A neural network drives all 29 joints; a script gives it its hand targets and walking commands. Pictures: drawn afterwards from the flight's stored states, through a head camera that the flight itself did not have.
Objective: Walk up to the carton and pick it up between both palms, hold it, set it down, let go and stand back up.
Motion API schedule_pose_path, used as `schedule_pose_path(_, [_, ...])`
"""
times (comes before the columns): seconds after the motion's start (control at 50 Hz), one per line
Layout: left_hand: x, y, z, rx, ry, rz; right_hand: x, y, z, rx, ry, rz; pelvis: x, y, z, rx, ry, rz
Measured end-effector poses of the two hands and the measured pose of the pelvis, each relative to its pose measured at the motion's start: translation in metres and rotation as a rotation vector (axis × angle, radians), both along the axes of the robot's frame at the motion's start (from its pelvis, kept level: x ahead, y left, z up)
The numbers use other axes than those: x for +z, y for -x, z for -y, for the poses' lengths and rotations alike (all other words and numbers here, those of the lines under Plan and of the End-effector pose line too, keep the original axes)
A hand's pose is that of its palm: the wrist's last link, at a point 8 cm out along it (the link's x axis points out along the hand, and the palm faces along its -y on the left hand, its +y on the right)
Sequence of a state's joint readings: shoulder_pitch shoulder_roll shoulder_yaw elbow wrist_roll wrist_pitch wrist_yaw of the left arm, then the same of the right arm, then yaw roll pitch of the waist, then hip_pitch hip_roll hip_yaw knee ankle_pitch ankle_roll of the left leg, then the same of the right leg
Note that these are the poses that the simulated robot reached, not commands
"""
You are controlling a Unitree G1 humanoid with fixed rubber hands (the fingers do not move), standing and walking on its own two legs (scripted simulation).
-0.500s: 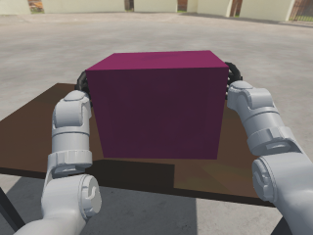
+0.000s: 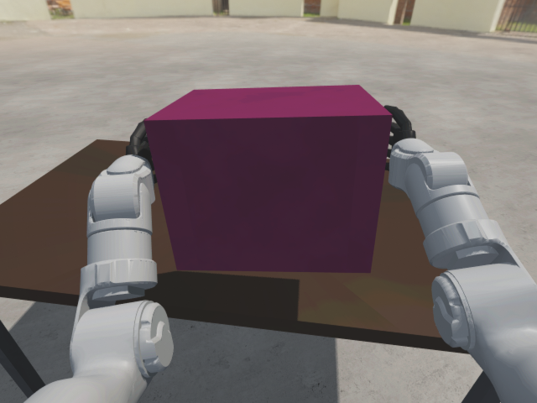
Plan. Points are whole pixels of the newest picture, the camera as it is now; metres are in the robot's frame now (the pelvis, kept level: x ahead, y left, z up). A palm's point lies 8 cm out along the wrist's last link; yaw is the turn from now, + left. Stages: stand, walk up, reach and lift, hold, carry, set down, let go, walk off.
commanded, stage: hold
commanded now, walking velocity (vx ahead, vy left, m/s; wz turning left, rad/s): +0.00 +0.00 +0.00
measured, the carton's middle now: (273, 172) +0.41 +0.01 +0.23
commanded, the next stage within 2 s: none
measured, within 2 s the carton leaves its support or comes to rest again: neither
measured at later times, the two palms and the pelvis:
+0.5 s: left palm (140, 167) +0.36 +0.20 +0.26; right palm (402, 152) +0.36 -0.18 +0.28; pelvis +0.00 +0.00 +0.00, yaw +0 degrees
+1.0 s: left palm (139, 167) +0.36 +0.20 +0.26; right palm (402, 151) +0.36 -0.18 +0.28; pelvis +0.00 +0.00 +0.00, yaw +0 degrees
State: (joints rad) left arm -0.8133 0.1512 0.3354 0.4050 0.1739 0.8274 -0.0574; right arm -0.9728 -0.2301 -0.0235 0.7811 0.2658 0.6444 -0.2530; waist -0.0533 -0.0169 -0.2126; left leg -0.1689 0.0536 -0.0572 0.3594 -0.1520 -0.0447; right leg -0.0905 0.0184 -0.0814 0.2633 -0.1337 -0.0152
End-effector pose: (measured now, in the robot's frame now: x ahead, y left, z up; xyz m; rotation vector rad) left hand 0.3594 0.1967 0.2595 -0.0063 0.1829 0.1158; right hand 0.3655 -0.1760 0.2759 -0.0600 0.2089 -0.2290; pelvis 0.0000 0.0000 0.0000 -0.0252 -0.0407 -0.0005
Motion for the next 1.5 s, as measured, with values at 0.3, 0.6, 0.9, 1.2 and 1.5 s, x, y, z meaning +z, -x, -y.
schedule_pose_path(0.3, [0.0011,0.0005,-0.0001,0.0,0.002,0.0,0.0021,0.0005,0.0,0.002,0.002,0.0,0.0,0.0,-0.0008,-0.002,0.0,0.001])
schedule_pose_path(0.6, [0.0005,0.0014,-0.0001,0.002,0.001,-0.001,0.0014,0.0009,-0.0001,0.003,0.001,-0.001,0.0,0.0006,-0.0005,-0.001,0.0,-0.001])
schedule_pose_path(0.9, [0.0017,0.0016,-0.0006,0.001,0.002,-0.001,0.0033,0.0015,-0.0007,0.003,0.004,-0.002,0.0,0.0014,0.0,0.0,0.0,-0.003])
schedule_pose_path(1.2, [0.0014,0.0012,-0.0009,0.001,0.0,-0.003,0.0031,0.0012,-0.001,0.003,0.004,-0.004,0.0,0.0014,-0.0004,0.0,0.001,-0.005])
schedule_pose_path(1.5, [0.0008,0.001,-0.0005,0.001,0.001,-0.003,0.0029,0.0011,-0.0007,0.003,0.003,-0.003,0.0,0.0008,-0.0005,0.0,0.001,-0.006])
